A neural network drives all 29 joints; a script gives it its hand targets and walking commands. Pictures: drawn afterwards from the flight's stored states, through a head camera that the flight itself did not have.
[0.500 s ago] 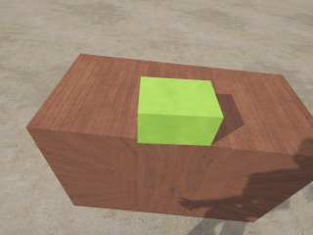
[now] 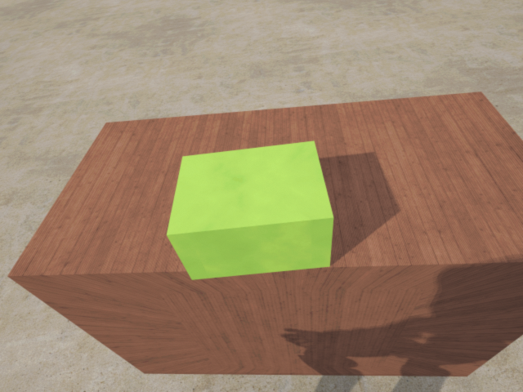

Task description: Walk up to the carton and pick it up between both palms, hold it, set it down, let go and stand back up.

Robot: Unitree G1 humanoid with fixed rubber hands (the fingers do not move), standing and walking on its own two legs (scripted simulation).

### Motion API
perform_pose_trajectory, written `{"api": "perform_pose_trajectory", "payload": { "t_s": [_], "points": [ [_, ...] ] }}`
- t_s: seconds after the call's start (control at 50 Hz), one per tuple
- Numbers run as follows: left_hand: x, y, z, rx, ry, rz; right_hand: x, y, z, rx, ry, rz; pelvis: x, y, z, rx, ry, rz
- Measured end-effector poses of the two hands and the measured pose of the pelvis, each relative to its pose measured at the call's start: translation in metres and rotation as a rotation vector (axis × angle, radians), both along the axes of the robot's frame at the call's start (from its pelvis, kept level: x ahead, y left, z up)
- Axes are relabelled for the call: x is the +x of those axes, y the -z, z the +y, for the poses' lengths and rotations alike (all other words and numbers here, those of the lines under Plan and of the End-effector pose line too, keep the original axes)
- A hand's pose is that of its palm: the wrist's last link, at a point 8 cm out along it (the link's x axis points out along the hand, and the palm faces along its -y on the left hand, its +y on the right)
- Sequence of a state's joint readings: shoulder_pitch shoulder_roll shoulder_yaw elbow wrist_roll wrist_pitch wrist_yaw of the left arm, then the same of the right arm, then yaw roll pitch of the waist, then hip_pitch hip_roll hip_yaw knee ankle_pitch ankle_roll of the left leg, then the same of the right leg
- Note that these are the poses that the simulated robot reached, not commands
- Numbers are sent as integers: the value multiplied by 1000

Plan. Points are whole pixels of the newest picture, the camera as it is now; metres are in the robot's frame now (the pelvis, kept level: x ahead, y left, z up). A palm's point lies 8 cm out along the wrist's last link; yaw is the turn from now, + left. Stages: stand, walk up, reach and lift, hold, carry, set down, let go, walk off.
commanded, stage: walk up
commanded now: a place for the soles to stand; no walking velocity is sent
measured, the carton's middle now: (253, 209) +0.45 +0.05 +0.03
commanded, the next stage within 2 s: none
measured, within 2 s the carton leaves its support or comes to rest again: neither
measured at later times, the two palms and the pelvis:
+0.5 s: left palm out of the picture +0.03 +0.37 -0.11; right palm out of the picture +0.08 -0.28 -0.07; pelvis -0.01 +0.04 +0.00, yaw -1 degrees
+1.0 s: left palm out of the picture +0.03 +0.41 -0.08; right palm out of the picture +0.11 -0.24 -0.10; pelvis +0.01 +0.07 -0.01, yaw +0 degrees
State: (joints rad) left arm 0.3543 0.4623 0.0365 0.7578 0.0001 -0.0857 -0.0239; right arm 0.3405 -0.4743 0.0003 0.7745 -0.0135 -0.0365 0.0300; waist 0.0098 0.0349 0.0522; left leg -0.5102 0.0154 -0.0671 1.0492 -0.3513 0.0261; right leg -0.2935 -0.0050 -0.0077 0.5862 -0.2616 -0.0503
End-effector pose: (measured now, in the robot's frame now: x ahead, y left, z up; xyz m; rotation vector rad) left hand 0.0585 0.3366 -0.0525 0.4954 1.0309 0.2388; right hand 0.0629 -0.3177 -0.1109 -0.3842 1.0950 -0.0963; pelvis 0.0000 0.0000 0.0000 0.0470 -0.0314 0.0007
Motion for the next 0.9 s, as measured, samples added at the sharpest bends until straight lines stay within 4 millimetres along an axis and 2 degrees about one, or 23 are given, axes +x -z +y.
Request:
{"api": "perform_pose_trajectory", "payload": {
  "t_s": [0.08, 0.18, 0.26, 0.32, 0.38, 0.44, 0.54, 0.64, 0.7, 0.78, 0.9],
  "points": [
    [-3, 5, 4, -1, -17, 29, 14, -2, 3, -9, -6, -2, 5, 1, 3, -13, 5, 8],
    [2, 23, 13, -34, -10, 38, 27, -12, 11, -47, -3, -35, 6, 5, 15, -53, 21, 6],
    [13, 42, 23, -74, -1, 16, 26, -21, 22, -88, 7, -54, 5, 11, 29, -80, 27, -9],
    [19, 48, 25, -106, 3, -5, 23, -32, 30, -111, 7, -65, 2, 8, 37, -86, 21, -26],
    [12, 51, 30, -121, -8, 9, 22, -42, 35, -128, 3, -68, -2, 4, 42, -101, 7, -25],
    [-6, 53, 33, -122, -23, 72, 22, -47, 37, -131, 3, -71, -7, 0, 45, -102, 14, -10],
    [-37, 52, 37, -94, -40, 163, 13, -37, 36, -102, 21, -48, -13, 1, 43, -91, 30, 4],
    [-58, 45, 35, -45, -45, 201, -3, -17, 28, -57, 55, -27, -18, 7, 34, -65, 52, -9],
    [-69, 38, 33, -19, -62, 207, -3, -11, 27, -35, 55, -25, -20, 6, 29, -55, 52, -17],
    [-66, 26, 35, 3, -65, 184, 3, -8, 31, -12, 34, -13, -18, 2, 31, -35, 38, -7],
    [-44, 16, 49, 1, -55, 130, 24, -5, 53, 4, -12, -21, -7, 1, 47, -25, 13, 12]
  ]
}}
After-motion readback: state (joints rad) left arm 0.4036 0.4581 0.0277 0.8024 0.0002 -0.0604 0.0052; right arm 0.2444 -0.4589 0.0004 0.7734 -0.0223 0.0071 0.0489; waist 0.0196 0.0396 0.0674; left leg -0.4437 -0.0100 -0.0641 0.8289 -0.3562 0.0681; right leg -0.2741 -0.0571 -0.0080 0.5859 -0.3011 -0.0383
